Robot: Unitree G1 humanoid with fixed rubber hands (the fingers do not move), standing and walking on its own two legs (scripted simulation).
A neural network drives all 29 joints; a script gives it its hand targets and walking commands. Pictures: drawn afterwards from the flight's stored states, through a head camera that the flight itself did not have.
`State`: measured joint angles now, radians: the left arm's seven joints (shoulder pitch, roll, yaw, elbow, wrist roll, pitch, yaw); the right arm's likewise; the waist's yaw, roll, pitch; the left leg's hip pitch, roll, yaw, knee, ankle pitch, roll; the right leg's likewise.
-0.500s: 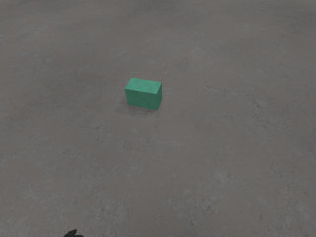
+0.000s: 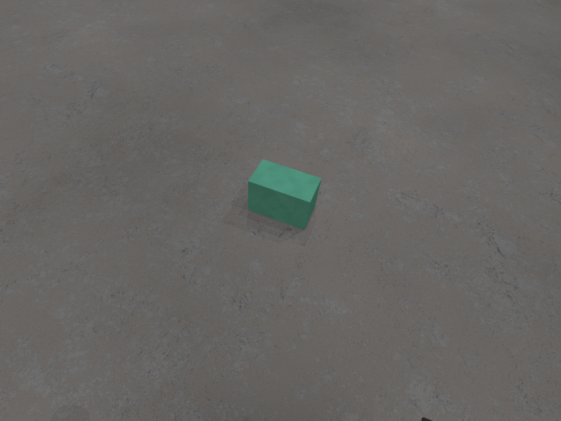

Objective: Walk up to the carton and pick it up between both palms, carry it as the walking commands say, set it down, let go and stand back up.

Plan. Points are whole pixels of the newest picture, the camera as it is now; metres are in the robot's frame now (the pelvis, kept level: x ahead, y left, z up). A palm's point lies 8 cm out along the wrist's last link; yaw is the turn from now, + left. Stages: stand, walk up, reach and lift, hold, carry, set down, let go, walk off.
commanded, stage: walk up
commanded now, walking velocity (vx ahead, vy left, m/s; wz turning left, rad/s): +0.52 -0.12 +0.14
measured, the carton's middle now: (283, 194) +1.13 +0.03 -0.67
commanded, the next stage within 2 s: none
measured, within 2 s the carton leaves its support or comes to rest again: neither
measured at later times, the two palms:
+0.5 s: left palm (179, 295) +0.34 +0.20 -0.11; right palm out of the picture +0.19 -0.28 -0.15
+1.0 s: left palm (150, 269) +0.41 +0.28 -0.14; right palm (388, 223) +0.56 -0.20 -0.11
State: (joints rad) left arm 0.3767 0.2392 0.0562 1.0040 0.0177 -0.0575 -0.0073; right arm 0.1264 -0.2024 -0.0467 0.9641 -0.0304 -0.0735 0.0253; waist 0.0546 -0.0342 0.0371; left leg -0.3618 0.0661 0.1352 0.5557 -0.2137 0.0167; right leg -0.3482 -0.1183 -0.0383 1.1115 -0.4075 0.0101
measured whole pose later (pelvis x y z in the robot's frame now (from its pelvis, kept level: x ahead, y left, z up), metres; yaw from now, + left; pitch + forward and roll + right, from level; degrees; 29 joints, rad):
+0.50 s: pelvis +0.25 -0.05 +0.00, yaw +2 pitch +1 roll +1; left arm 0.15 0.20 0.05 0.97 0.02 -0.07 -0.01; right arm 0.38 -0.21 -0.04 1.11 -0.02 -0.06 0.00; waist -0.06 0.04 0.03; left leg -0.31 0.06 0.02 1.11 -0.40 -0.02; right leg -0.35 -0.09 -0.16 0.57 -0.23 -0.02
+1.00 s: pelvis +0.45 +0.03 +0.00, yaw +1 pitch +1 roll -1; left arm 0.36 0.23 0.06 1.03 0.01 -0.03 0.01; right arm 0.12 -0.20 -0.03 0.98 -0.02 -0.07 0.01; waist 0.05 -0.04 0.07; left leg -0.36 0.09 0.15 0.54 -0.18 0.02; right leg -0.33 -0.09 -0.04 1.06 -0.48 0.03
